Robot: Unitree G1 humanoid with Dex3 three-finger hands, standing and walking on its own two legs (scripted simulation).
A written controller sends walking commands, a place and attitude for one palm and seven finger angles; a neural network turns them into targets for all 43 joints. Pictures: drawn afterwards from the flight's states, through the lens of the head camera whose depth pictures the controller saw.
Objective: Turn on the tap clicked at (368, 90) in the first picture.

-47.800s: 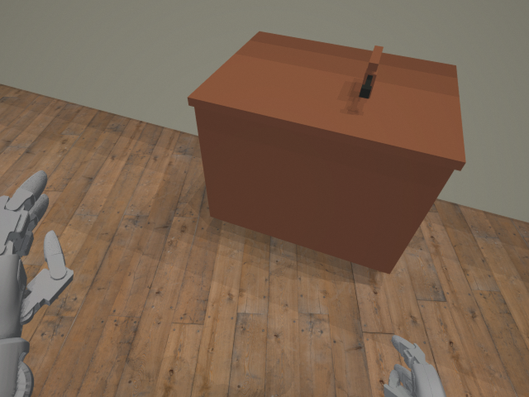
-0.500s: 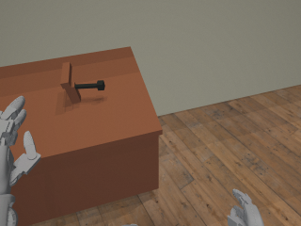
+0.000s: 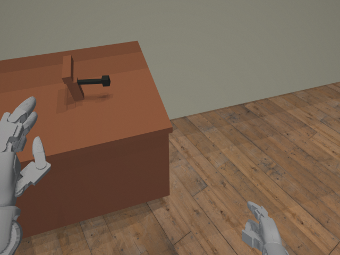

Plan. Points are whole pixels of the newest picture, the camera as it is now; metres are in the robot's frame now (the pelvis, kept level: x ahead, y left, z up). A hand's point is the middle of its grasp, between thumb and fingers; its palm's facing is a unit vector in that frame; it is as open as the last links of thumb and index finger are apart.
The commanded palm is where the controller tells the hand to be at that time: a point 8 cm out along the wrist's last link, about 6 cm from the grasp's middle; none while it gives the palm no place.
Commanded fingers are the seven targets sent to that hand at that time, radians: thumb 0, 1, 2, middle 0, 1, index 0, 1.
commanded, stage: step back with the hand held close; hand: left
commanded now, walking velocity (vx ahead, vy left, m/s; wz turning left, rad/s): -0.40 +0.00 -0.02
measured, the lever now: (105, 80) +0.66 +0.30 +0.02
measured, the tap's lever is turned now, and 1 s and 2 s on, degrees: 77 77 77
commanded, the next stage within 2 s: stop stepping back and stand still in 0.28 s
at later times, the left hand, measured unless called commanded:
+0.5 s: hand out of the picture +0.09 +0.19 +0.17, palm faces +0.30 -0.84 -0.46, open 7.4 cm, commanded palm +0.02 +0.25 +0.18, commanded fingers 0.00 0.90 0.90 -0.20 -0.30 -0.20 -0.30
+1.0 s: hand out of the picture -0.01 +0.19 +0.18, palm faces +0.47 -0.78 -0.42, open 7.4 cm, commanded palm -0.06 +0.23 +0.18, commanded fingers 0.00 0.90 0.90 -0.20 -0.30 -0.20 -0.30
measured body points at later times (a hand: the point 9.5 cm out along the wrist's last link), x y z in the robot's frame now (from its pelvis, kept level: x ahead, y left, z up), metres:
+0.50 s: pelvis -0.14 -0.03 +0.00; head -0.11 -0.05 +0.45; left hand +0.07 +0.23 +0.19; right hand +0.01 -0.29 -0.10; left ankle -0.20 +0.09 -0.74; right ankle -0.06 -0.09 -0.74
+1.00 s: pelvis -0.19 -0.06 +0.01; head -0.21 -0.09 +0.46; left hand -0.04 +0.23 +0.20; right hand -0.01 -0.29 -0.09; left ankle -0.21 +0.06 -0.71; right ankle -0.09 -0.09 -0.73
